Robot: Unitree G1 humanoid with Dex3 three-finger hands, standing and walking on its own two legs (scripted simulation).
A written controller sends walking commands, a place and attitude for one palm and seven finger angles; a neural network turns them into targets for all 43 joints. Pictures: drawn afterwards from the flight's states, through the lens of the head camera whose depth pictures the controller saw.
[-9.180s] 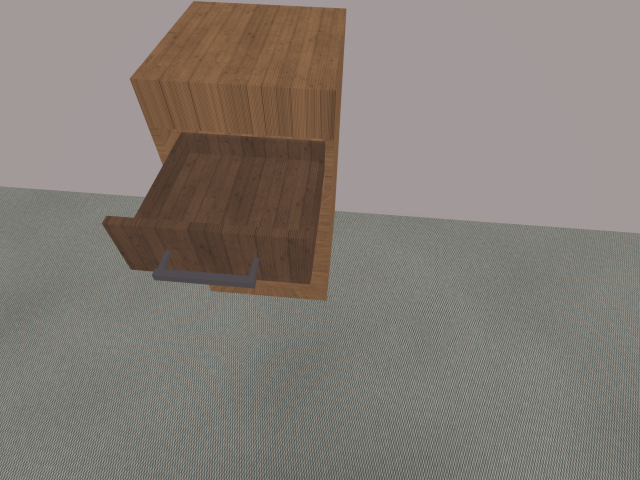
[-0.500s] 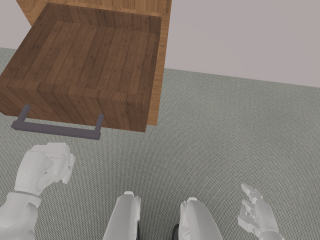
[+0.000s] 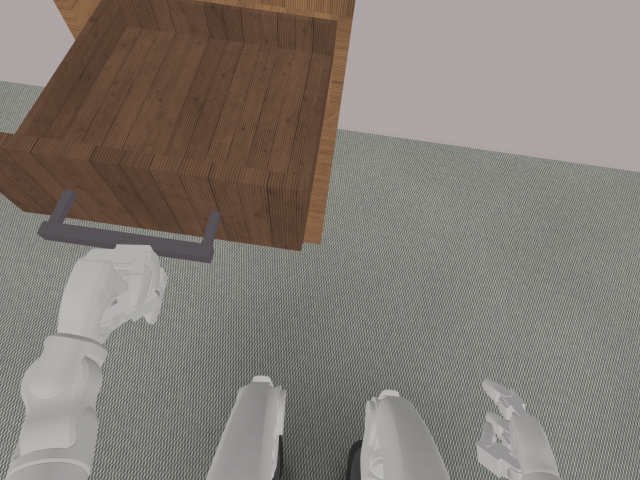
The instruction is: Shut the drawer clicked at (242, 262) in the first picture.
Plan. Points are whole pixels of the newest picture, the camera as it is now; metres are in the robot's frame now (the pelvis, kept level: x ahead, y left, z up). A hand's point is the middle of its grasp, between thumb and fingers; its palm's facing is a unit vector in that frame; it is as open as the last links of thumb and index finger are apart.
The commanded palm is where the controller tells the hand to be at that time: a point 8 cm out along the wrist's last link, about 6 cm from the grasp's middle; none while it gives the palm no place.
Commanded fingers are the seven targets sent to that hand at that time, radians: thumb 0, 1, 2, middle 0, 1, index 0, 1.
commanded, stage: push the drawer shut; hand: left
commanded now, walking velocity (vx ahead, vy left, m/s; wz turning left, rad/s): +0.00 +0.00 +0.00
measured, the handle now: (134, 226) +0.39 +0.25 +0.03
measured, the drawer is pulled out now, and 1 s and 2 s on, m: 0.29 0.16 0.04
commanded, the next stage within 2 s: none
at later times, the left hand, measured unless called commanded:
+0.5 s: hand (169, 239) +0.38 +0.21 +0.02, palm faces -0.09 -0.99 -0.05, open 3.1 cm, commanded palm +0.38 +0.25 +0.03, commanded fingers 0.00 0.90 0.90 -1.40 -1.60 -1.40 -1.60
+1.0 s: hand (183, 192) +0.45 +0.21 +0.02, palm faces -0.09 -0.99 -0.05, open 2.9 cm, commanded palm +0.45 +0.24 +0.03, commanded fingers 0.00 0.90 0.90 -1.40 -1.60 -1.40 -1.60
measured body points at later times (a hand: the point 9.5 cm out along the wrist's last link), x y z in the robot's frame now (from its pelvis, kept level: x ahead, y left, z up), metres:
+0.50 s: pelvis -0.01 +0.00 +0.00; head +0.12 +0.04 +0.43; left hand +0.38 +0.27 +0.03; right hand +0.13 -0.26 -0.10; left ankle +0.05 +0.10 -0.57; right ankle +0.04 -0.12 -0.57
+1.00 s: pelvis -0.01 +0.00 +0.00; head +0.15 +0.04 +0.42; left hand +0.45 +0.27 +0.03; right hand +0.09 -0.27 -0.11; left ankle +0.05 +0.10 -0.57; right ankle +0.04 -0.12 -0.57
